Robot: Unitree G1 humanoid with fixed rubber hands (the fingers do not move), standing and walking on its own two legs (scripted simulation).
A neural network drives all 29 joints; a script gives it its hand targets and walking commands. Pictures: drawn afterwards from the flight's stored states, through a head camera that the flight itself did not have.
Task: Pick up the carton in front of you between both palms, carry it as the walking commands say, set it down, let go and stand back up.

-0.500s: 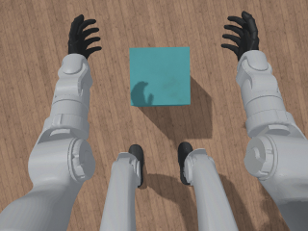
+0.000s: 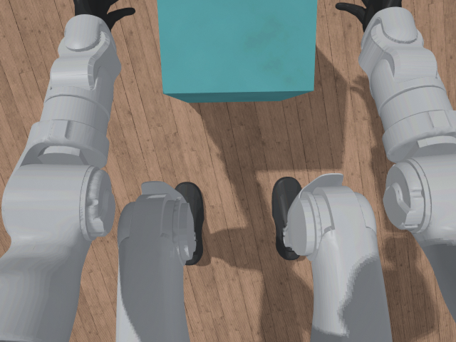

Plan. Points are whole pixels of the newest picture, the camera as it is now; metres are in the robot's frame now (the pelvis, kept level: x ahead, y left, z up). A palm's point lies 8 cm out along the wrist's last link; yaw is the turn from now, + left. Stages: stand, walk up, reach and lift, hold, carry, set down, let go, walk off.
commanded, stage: reach and lift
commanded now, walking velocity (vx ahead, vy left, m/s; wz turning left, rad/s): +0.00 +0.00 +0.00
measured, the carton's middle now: (234, 39) +0.54 +0.00 -0.28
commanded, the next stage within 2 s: none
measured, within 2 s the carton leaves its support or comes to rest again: leaves its support in 1.02 s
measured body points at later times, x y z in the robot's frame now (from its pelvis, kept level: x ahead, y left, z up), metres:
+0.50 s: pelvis +0.01 +0.01 -0.04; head +0.37 +0.01 +0.21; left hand +0.56 +0.18 -0.22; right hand +0.55 -0.17 -0.22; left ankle +0.12 +0.12 -0.37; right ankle +0.12 -0.12 -0.37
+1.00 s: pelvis +0.00 +0.00 -0.05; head +0.36 +0.01 +0.21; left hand +0.57 +0.15 -0.22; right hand +0.56 -0.15 -0.21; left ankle +0.12 +0.12 -0.37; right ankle +0.12 -0.12 -0.37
